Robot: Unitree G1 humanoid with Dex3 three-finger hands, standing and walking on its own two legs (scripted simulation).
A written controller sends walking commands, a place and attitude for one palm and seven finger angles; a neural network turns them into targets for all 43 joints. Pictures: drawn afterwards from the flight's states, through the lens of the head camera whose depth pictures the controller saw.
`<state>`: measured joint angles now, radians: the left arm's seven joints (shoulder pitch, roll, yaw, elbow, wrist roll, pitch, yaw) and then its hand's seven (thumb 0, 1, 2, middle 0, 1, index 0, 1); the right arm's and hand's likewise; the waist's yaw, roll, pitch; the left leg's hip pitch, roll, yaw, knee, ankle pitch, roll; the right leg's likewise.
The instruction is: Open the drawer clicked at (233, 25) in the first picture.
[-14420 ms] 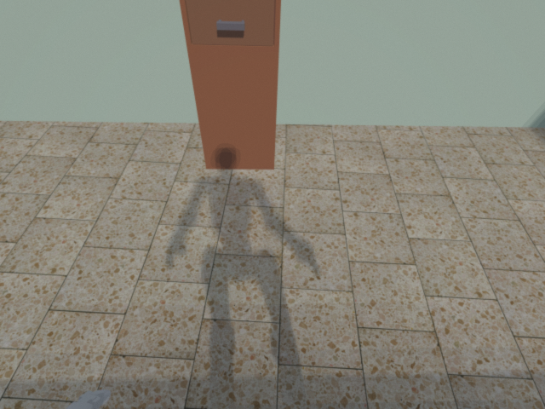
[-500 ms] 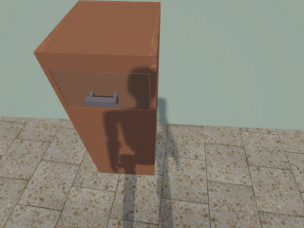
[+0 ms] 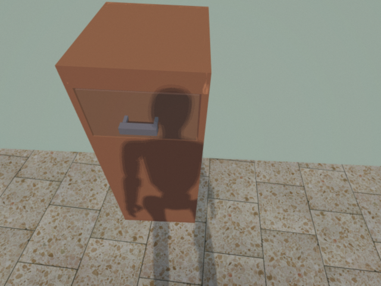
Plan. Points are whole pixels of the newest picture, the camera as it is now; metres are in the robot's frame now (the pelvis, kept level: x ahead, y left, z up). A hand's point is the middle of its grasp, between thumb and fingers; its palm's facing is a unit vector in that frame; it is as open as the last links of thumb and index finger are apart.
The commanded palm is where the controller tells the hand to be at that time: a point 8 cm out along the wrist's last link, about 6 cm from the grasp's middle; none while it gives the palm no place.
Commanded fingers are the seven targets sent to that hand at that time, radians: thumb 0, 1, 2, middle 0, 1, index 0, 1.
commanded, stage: raise the hand with hooked fingers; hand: left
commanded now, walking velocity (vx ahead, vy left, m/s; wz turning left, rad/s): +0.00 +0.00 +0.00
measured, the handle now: (139, 124) +0.53 +0.18 +0.00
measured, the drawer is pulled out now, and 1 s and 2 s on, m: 0.00 0.00 0.00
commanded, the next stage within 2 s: move the hooked fingers above the handle in 1.92 s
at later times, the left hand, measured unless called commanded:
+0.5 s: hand out of the picture +0.12 +0.19 -0.07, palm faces -0.15 -0.17 -0.97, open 8.9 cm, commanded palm +0.15 +0.21 +0.01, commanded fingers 0.00 0.32 0.65 -0.24 -0.68 -0.24 -0.68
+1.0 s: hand (108, 214) +0.24 +0.18 +0.03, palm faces +0.03 -0.09 -1.00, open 11.9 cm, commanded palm +0.23 +0.20 +0.09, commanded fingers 0.00 -0.27 0.40 -0.28 -1.05 -0.28 -1.05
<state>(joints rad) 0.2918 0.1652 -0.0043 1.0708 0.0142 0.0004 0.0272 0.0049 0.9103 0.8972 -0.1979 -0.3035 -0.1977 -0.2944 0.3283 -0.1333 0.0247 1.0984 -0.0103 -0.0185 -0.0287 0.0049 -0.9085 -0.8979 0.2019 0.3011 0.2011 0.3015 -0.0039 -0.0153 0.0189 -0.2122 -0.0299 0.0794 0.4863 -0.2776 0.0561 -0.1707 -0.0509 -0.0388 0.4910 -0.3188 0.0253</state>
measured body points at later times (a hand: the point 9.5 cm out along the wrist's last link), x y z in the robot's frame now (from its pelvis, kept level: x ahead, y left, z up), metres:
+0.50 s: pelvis -0.02 -0.05 -0.04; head +0.02 -0.05 +0.41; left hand +0.12 +0.19 -0.02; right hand +0.24 -0.28 -0.09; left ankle -0.01 +0.08 -0.74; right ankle -0.03 -0.12 -0.74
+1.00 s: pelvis +0.00 -0.04 -0.02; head +0.04 -0.08 +0.43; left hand +0.24 +0.19 +0.09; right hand +0.16 -0.30 -0.14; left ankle -0.01 +0.10 -0.74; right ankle -0.03 -0.12 -0.74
